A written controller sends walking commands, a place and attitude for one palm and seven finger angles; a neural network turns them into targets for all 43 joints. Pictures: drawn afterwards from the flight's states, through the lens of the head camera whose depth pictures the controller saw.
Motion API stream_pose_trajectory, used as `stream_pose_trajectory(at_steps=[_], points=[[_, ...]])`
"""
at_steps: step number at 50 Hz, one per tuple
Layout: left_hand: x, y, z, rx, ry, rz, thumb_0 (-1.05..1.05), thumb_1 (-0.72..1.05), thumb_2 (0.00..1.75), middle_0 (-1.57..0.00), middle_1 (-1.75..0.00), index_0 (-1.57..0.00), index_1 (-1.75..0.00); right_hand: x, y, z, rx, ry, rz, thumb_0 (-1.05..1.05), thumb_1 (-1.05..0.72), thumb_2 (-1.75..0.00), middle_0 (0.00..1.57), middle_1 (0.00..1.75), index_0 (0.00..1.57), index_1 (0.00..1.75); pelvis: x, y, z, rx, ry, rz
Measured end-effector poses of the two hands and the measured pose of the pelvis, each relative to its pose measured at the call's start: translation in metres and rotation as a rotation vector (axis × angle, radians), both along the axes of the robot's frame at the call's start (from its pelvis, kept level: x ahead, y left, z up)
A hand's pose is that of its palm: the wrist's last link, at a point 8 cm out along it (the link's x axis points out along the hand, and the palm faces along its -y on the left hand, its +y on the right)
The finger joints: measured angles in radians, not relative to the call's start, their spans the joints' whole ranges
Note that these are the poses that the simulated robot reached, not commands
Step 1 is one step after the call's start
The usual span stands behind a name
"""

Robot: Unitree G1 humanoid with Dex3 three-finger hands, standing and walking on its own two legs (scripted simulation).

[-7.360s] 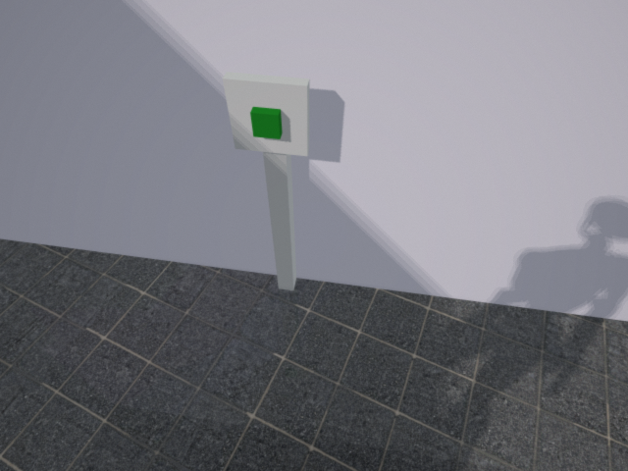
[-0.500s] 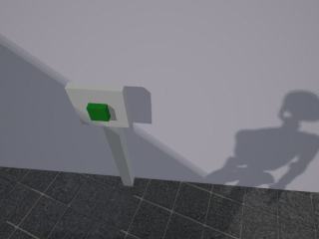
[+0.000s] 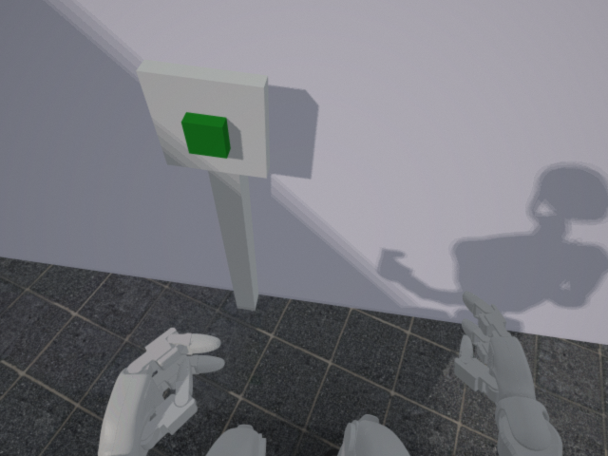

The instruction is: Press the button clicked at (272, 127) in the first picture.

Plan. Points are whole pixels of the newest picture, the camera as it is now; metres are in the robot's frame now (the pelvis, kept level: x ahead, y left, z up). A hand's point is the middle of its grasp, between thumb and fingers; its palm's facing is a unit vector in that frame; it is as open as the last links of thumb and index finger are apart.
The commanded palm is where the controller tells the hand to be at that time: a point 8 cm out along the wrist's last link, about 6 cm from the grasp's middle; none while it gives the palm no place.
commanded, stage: raise the hand and make a fist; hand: left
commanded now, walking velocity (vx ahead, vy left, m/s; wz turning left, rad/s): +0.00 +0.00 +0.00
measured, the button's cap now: (207, 134) +0.54 +0.22 +0.08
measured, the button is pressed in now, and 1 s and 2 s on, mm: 0 0 0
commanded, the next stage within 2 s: aim a knuckle at the button in 1.48 s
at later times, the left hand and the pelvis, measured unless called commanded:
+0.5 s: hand (156, 349) +0.22 +0.19 +0.05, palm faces -0.01 -1.00 -0.05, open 3.1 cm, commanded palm +0.19 +0.25 +0.06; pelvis +0.01 +0.03 +0.00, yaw +0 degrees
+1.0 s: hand (127, 313) +0.25 +0.23 +0.07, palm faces -0.01 -1.00 -0.06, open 3.1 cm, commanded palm +0.22 +0.29 +0.08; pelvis +0.03 +0.03 +0.02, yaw +1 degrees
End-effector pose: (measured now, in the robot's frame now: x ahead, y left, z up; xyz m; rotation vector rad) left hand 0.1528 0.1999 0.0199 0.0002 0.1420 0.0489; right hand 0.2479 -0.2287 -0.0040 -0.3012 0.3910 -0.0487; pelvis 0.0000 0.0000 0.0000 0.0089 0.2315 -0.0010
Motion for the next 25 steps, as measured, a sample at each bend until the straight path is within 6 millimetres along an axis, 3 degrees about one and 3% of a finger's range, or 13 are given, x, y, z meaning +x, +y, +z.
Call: stream_pose_trajectory(at_steps=[4,7,10,17,21,25], points=[[0.001,0.02,0.014,0.045,-0.104,0.03,0.03,0.9,0.9,-0.79,-0.94,-0.8,-0.95,-0.013,0.035,-0.036,0.047,0.092,0.071,0.01,-0.9,-0.9,0.2,0.3,0.2,0.3,-0.004,0.004,-0.01,-0.028,0.021,0.025],[0.016,0.02,0.025,0.049,-0.163,-0.043,0.02,0.9,0.9,-0.87,-1.03,-0.88,-1.04,-0.034,0.053,-0.062,0.09,0.186,0.085,0.01,-0.9,-0.89,0.2,0.3,0.2,0.3,-0.007,0.008,-0.013,-0.041,0.031,0.033],[0.033,0.017,0.023,0.031,-0.117,-0.123,0.02,0.9,0.9,-0.95,-1.12,-0.96,-1.13,-0.06,0.06,-0.078,0.129,0.275,0.046,0.01,-0.9,-0.89,0.21,0.3,0.21,0.3,-0.007,0.012,-0.011,-0.044,0.036,0.03],[0.044,0.029,0.025,0.019,-0.002,-0.09,0.02,0.9,0.9,-1.14,-1.32,-1.15,-1.33,-0.101,0.041,-0.073,0.112,0.363,-0.098,0.02,-0.9,-0.89,0.21,0.3,0.21,0.3,0.0,0.021,0.003,-0.038,0.035,0.011],[0.044,0.041,0.032,0.044,-0.044,-0.051,0.02,0.9,0.9,-1.22,-1.41,-1.22,-1.42,-0.103,0.021,-0.064,0.048,0.355,-0.129,0.02,-0.9,-0.89,0.21,0.3,0.21,0.3,0.005,0.024,0.005,-0.041,0.041,0.011],[0.046,0.048,0.034,0.052,-0.066,-0.062,0.02,0.9,0.9,-1.26,-1.45,-1.27,-1.46,-0.09,0.007,-0.055,-0.005,0.324,-0.138,0.02,-0.9,-0.89,0.2,0.3,0.2,0.3,0.01,0.027,0.005,-0.045,0.044,0.013]])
